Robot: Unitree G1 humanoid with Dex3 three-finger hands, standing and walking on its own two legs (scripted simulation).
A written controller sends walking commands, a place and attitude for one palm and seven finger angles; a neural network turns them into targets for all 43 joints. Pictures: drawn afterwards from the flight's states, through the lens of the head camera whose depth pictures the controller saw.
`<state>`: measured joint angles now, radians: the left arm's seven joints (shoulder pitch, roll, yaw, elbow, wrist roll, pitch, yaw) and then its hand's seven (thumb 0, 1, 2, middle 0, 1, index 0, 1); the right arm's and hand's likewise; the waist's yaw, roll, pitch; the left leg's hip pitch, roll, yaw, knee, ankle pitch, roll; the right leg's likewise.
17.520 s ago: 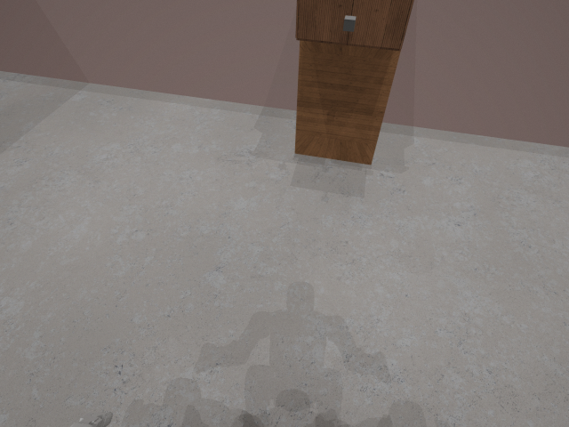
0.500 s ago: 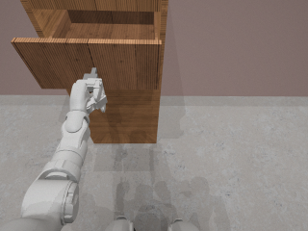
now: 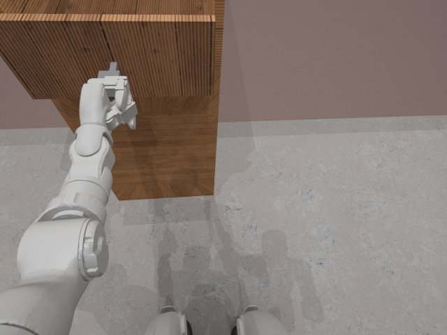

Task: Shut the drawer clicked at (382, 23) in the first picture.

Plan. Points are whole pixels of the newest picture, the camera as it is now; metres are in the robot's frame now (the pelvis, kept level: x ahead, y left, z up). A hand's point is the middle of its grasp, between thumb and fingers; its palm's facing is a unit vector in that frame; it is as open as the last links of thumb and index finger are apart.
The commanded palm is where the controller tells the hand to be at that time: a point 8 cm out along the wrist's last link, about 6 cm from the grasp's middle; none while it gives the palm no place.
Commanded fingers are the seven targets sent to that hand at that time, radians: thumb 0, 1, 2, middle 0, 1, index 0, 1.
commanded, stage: push the drawer shut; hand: left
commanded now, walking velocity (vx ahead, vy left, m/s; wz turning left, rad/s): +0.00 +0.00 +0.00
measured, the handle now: (112, 78) +0.57 +0.16 +0.10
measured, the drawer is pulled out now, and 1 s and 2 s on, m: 0.09 0.00 0.00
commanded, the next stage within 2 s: pull the fist back off the drawer in 0.98 s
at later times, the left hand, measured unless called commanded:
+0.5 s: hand (135, 83) +0.56 +0.12 +0.09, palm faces +0.01 -1.00 -0.03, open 3.6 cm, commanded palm +0.57 +0.17 +0.10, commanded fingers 0.00 0.90 0.90 -1.40 -1.60 -1.40 -1.60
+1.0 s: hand (137, 71) +0.59 +0.12 +0.09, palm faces +0.02 -1.00 -0.03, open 3.6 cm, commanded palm +0.62 +0.15 +0.10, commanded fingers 0.00 0.90 0.90 -1.40 -1.60 -1.40 -1.60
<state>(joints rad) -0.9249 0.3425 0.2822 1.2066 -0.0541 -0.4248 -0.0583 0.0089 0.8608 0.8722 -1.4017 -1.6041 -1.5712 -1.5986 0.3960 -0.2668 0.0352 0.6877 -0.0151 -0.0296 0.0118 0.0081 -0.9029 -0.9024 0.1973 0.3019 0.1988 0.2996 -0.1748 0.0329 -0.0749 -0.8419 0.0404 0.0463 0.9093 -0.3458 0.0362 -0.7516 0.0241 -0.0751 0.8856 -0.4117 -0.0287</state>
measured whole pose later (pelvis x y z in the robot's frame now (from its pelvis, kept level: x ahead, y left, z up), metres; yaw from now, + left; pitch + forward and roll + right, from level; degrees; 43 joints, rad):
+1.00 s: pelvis +0.00 +0.00 -0.02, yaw +0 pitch +24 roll -4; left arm -1.28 0.56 0.34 1.42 0.05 -0.33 -0.02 0.01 0.86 0.87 -1.40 -1.60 -1.57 -1.60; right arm 0.49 -0.27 0.07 0.68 -0.06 0.00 0.02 0.00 -0.90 -0.90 0.20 0.30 0.20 0.30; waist -0.30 0.06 -0.08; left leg -1.07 0.06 0.00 1.01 -0.37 0.03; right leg -0.94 0.04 -0.11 0.93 -0.42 -0.03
